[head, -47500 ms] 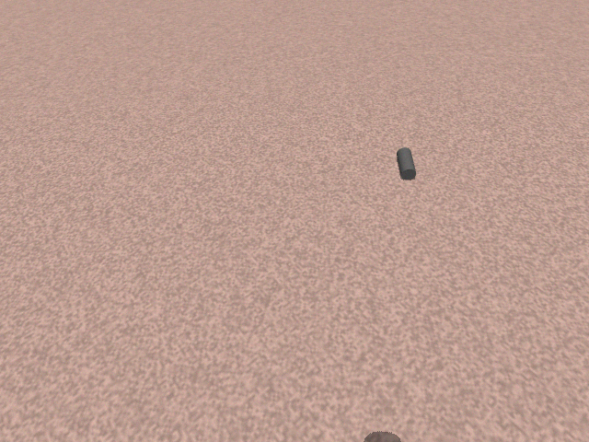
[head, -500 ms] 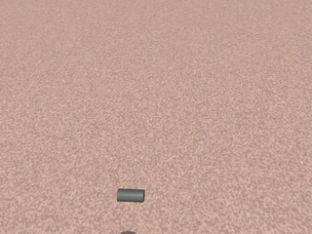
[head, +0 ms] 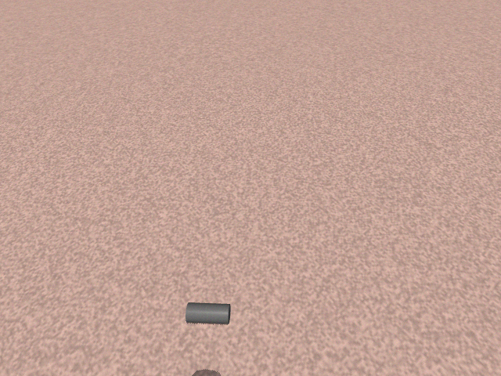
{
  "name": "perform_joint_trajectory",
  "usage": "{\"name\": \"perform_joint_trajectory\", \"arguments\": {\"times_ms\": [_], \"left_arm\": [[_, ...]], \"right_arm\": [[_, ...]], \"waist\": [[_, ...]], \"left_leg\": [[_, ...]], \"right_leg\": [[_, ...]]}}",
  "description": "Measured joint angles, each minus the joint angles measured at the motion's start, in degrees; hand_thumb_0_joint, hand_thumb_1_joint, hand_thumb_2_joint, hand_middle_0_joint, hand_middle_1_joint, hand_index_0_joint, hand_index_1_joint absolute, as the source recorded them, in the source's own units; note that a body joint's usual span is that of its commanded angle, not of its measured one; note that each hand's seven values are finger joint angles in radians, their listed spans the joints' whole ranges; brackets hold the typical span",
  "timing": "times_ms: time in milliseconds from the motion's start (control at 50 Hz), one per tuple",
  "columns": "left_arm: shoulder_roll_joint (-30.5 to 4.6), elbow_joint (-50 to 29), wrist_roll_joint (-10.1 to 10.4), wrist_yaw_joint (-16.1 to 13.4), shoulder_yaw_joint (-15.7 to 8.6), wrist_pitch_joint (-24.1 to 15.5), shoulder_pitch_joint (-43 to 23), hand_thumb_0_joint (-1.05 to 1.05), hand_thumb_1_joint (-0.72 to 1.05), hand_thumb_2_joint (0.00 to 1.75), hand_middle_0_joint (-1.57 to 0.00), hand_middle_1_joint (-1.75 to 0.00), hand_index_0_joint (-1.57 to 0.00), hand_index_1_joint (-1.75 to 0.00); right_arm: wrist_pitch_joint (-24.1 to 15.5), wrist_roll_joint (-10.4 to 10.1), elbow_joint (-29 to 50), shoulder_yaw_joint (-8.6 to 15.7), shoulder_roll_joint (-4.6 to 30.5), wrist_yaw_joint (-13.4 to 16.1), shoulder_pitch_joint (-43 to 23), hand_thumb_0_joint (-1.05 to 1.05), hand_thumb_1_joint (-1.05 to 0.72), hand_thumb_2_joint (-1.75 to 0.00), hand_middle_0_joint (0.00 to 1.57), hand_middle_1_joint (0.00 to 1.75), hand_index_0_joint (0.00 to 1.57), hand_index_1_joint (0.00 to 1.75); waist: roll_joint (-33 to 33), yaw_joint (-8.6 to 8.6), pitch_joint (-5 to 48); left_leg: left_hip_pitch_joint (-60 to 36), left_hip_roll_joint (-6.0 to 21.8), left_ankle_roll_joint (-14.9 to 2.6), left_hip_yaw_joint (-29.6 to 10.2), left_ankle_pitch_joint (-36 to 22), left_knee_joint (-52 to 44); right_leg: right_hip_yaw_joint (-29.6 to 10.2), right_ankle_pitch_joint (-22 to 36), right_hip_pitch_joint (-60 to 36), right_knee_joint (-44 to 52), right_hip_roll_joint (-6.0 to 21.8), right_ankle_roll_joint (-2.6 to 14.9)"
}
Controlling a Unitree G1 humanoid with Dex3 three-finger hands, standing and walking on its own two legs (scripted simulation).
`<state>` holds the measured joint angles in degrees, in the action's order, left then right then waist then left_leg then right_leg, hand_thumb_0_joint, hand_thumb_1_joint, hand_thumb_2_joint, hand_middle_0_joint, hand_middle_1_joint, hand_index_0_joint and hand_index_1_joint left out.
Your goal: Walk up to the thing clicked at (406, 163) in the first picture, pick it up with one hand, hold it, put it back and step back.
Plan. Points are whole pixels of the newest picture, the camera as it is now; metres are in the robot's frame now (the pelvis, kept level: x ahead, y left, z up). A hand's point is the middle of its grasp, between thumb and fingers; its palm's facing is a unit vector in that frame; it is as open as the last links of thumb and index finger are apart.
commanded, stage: stand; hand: left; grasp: from above
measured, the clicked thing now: (208, 312) +0.47 +0.22 -0.75
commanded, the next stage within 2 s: step back in 0.14 s
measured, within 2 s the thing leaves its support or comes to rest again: neither
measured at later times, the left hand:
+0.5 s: hand out of the picture +0.09 +0.32 -0.19, palm faces +0.00 -0.93 -0.36, open 7.4 cm
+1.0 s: hand out of the picture -0.03 +0.33 -0.16, palm faces -0.07 -0.92 -0.40, open 7.4 cm
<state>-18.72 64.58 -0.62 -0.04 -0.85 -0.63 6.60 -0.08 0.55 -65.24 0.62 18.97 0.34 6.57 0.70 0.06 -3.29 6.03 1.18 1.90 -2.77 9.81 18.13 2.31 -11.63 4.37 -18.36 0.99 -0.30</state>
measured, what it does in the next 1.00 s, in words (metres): walks backwards: right foot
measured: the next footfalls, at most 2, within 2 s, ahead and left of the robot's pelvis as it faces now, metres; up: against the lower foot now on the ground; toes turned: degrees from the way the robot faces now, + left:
right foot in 0.86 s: -0.07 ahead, -0.04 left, +0.00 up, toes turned -1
left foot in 1.28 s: -0.20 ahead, +0.20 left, +0.00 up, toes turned -3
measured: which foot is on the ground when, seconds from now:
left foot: down 0.00-0.94, up 0.96-1.00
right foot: down 0.00-0.44, up 0.46-0.84, down 0.86-1.00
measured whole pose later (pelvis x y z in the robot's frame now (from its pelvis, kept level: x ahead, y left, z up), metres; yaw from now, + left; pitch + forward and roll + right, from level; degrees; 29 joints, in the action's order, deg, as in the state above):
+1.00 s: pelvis -0.13 +0.07 -0.02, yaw -4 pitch -4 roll +1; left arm -20.5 50.1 -1.6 0.4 -4.2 2.4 9.8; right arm 3.2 0.1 -51.6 3.2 20.3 0.8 5.6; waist 1.0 -0.2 -10.2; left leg 22.0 -4.9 -0.8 -0.8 26.7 49.5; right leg -2.3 -17.4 15.3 -36.6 -2.3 2.7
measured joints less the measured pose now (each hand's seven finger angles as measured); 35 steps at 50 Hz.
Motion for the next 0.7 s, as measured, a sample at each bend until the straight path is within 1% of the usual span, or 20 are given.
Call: {"name": "perform_joint_trajectory", "arguments": {"times_ms": [140, 160, 200, 260, 280, 320, 360, 380, 400, 440, 460, 480, 500, 520, 540, 560, 600, 640, 700], "left_arm": [[-0.2, -0.2, 0.0, 0.0, 0.1, -0.2, 0.2, 0.00, 0.90, 0.90, -0.20, -0.30, -0.21, -0.30], [-0.1, -0.5, 0.3, 0.1, -0.3, -0.1, 0.2, 0.00, 0.90, 0.90, -0.20, -0.30, -0.21, -0.30], [-0.2, -1.7, 0.8, 0.0, -1.3, 0.1, -0.3, 0.00, 0.90, 0.90, -0.20, -0.30, -0.21, -0.30], [-0.6, -3.8, 1.0, -0.2, -2.4, 0.6, -1.3, 0.00, 0.90, 0.90, -0.20, -0.30, -0.21, -0.30], [-0.7, -4.6, 0.8, -0.3, -2.7, 0.9, -1.5, 0.00, 0.90, 0.90, -0.20, -0.30, -0.21, -0.30], [-1.0, -6.1, 0.2, -0.4, -3.0, 1.4, -1.8, 0.00, 0.90, 0.90, -0.20, -0.30, -0.21, -0.30], [-1.5, -7.4, -0.3, -0.5, -3.2, 1.9, -2.0, 0.00, 0.90, 0.90, -0.20, -0.30, -0.21, -0.30], [-1.9, -8.0, -0.5, -0.5, -3.2, 2.1, -2.3, 0.00, 0.90, 0.90, -0.20, -0.30, -0.21, -0.30], [-2.3, -8.7, -0.5, -0.6, -3.2, 2.3, -2.7, 0.00, 0.90, 0.90, -0.20, -0.30, -0.21, -0.30], [-3.1, -10.3, -0.3, -0.7, -3.1, 2.8, -3.5, 0.01, 0.90, 0.90, -0.20, -0.30, -0.21, -0.30], [-3.7, -10.9, 0.1, -0.7, -3.2, 3.2, -4.4, 0.01, 0.90, 0.90, -0.20, -0.30, -0.21, -0.30], [-4.2, -11.5, 0.4, -1.0, -3.4, 3.5, -5.5, 0.01, 0.90, 0.90, -0.20, -0.30, -0.21, -0.30], [-4.6, -12.0, 0.5, -1.3, -3.6, 3.8, -6.1, 0.01, 0.90, 0.90, -0.20, -0.30, -0.21, -0.30], [-4.7, -12.5, 0.5, -1.6, -3.6, 4.0, -6.3, 0.00, 0.90, 0.90, -0.20, -0.30, -0.21, -0.30], [-4.6, -12.7, 0.6, -1.8, -3.5, 4.1, -6.3, 0.00, 0.90, 0.90, -0.20, -0.30, -0.21, -0.30], [-4.5, -12.9, 0.6, -1.9, -3.3, 4.3, -6.1, 0.00, 0.90, 0.90, -0.20, -0.30, -0.20, -0.30], [-4.2, -13.2, 1.0, -1.8, -3.0, 4.4, -5.4, 0.00, 0.90, 0.90, -0.20, -0.30, -0.20, -0.30], [-3.8, -13.5, 1.0, -1.6, -2.8, 4.3, -4.2, 0.00, 0.90, 0.90, -0.20, -0.30, -0.20, -0.30], [-3.3, -13.6, 0.7, -1.4, -2.6, 4.3, -2.3, 0.00, 0.90, 0.90, -0.20, -0.30, -0.20, -0.30]], "right_arm": [[0.1, 0.0, 0.1, 0.0, 0.0, -0.1, 0.1, 0.01, -0.90, -0.90, 0.20, 0.30, 0.20, 0.30], [0.3, 0.0, 0.4, 0.0, 0.1, -0.2, 0.0, 0.01, -0.90, -0.90, 0.20, 0.30, 0.20, 0.30], [0.8, -0.2, 1.7, 0.3, 0.7, -0.4, -0.9, 0.01, -0.90, -0.90, 0.20, 0.30, 0.20, 0.30], [1.4, -0.6, 4.1, 0.9, 1.8, -0.3, -2.1, 0.01, -0.90, -0.90, 0.20, 0.30, 0.20, 0.30], [1.7, -0.6, 4.9, 1.3, 2.2, -0.4, -2.3, 0.01, -0.90, -0.90, 0.20, 0.30, 0.20, 0.30], [2.4, -0.5, 6.4, 1.9, 2.9, -0.4, -2.2, 0.00, -0.90, -0.90, 0.20, 0.30, 0.20, 0.30], [2.8, -0.7, 7.7, 2.4, 3.5, -0.7, -1.5, 0.00, -0.90, -0.90, 0.20, 0.30, 0.20, 0.30], [2.8, -0.7, 8.3, 2.5, 3.7, -0.8, -1.0, 0.00, -0.90, -0.90, 0.20, 0.30, 0.20, 0.30], [2.8, -0.7, 8.7, 2.7, 3.9, -0.8, -0.4, 0.00, -0.90, -0.90, 0.20, 0.30, 0.20, 0.30], [2.4, -0.4, 9.3, 2.9, 4.3, -0.8, 0.9, 0.00, -0.90, -0.90, 0.20, 0.30, 0.20, 0.30], [2.2, 0.0, 9.2, 3.3, 3.8, -0.5, 1.0, 0.00, -0.90, -0.90, 0.20, 0.30, 0.20, 0.30], [2.0, 0.4, 9.1, 3.3, 3.1, -0.4, 1.1, 0.00, -0.90, -0.90, 0.20, 0.30, 0.20, 0.30], [1.9, 0.6, 9.2, 3.1, 2.4, -0.3, 1.2, 0.00, -0.90, -0.90, 0.20, 0.30, 0.20, 0.30], [1.9, 0.6, 9.5, 2.8, 1.8, -0.4, 1.4, 0.00, -0.90, -0.90, 0.20, 0.30, 0.20, 0.30], [2.0, 0.6, 9.7, 2.6, 1.3, -0.3, 1.7, 0.00, -0.90, -0.90, 0.20, 0.30, 0.20, 0.30], [2.1, 0.7, 10.0, 2.5, 0.8, -0.2, 2.0, 0.00, -0.90, -0.90, 0.20, 0.30, 0.20, 0.30], [2.3, 0.8, 10.6, 2.3, 0.3, 0.3, 2.2, 0.01, -0.90, -0.90, 0.20, 0.30, 0.20, 0.30], [2.2, 0.7, 11.3, 2.2, 0.1, 0.9, 1.9, 0.01, -0.90, -0.90, 0.20, 0.30, 0.20, 0.30], [1.9, 0.5, 12.8, 2.3, -0.2, 1.4, 1.3, 0.01, -0.90, -0.90, 0.20, 0.30, 0.20, 0.30]], "waist": [[-0.1, 0.12, 0.1], [-0.1, 0.23, 0.1], [0.4, 0.50, -1.4], [0.6, 0.69, -4.5], [0.6, 0.64, -5.3], [0.1, 0.42, -6.3], [-0.6, 0.70, -6.5], [-0.9, 0.91, -6.5], [-1.1, 1.09, -6.5], [-1.2, 1.51, -6.4], [-2.3, 1.40, -7.2], [-3.5, 0.98, -8.3], [-4.1, 0.76, -9.2], [-4.2, 0.94, -9.5], [-4.1, 1.31, -9.4], [-3.9, 1.61, -9.2], [-3.7, 1.64, -8.7], [-3.5, 1.45, -8.5], [-3.3, 1.35, -8.4]], "left_leg": [[0.0, 0.1, 0.11, -0.1, -0.1, -0.1], [0.7, 0.2, 0.07, -0.2, 0.2, 0.7], [3.2, 0.4, -0.27, -0.5, 1.5, 4.5], [7.7, -0.1, -1.63, -0.2, 2.1, 12.2], [9.4, -0.7, -2.19, -0.2, 5.0, 16.0], [12.1, -2.6, -3.14, 0.0, 12.6, 24.1], [13.3, -3.7, -3.87, 0.5, 16.2, 28.1], [13.2, -3.7, -4.03, 0.7, 16.2, 28.3], [12.4, -3.5, -4.09, 1.0, 15.0, 26.7], [9.4, -2.5, -3.74, 1.3, 9.1, 19.0], [9.2, -3.3, -3.90, 1.6, 10.6, 18.6], [9.2, -4.0, -4.29, 2.3, 10.9, 19.0], [9.2, -4.1, -4.67, 2.6, 10.7, 19.0], [9.3, -3.9, -4.94, 2.5, 10.2, 18.7], [9.3, -3.7, -5.11, 2.2, 9.4, 17.8], [9.2, -3.5, -5.25, 2.1, 8.5, 16.6], [8.8, -3.3, -5.53, 2.6, 6.8, 14.2], [8.4, -3.3, -5.82, 3.5, 5.8, 12.8], [8.2, -3.6, -6.30, 4.9, 5.2, 12.4]], "right_leg": [[0.1, 0.0, 0.0, 0.1, -0.1, 0.11], [0.2, -0.1, 0.5, -0.4, -0.2, 0.15], [0.4, -0.6, 2.1, -2.3, -0.5, 0.30], [0.5, -1.3, 4.3, -5.4, -0.2, 0.43], [0.3, -1.5, 5.1, -6.5, 0.1, 0.35], [-0.4, -2.1, 7.0, -8.8, 1.1, 0.06], [-0.7, -2.7, 8.9, -10.8, 2.2, -0.48], [-0.8, -3.0, 9.9, -11.8, 2.7, -0.88], [-0.8, -3.4, 10.9, -13.0, 3.0, -1.41], [-0.6, -4.8, 13.3, -16.6, 3.4, -2.40], [-1.9, -5.4, 14.8, -19.3, 3.8, -1.48], [-5.0, -9.2, 16.2, -23.1, 2.9, -0.34], [-7.6, -13.9, 17.5, -27.3, 1.0, 0.47], [-9.3, -17.4, 18.7, -31.4, -1.2, 0.97], [-10.3, -19.3, 19.8, -35.1, -3.3, 1.36], [-10.9, -20.0, 20.7, -38.2, -4.9, 1.57], [-11.4, -18.5, 21.8, -42.7, -6.6, 1.62], [-11.1, -16.5, 21.6, -44.4, -6.9, 1.12], [-10.4, -15.2, 19.1, -40.8, -6.0, -0.02]]}}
